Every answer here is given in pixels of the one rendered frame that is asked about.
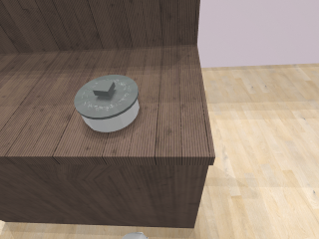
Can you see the table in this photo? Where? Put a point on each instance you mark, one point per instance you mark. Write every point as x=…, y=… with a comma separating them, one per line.
x=54, y=168

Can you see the knob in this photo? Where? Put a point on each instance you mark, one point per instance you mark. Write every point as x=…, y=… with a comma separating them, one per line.
x=104, y=88

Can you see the pot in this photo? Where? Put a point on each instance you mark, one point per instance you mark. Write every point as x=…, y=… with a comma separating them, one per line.
x=115, y=123

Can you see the lid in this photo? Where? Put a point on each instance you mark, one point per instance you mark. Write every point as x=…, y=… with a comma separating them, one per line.
x=122, y=98

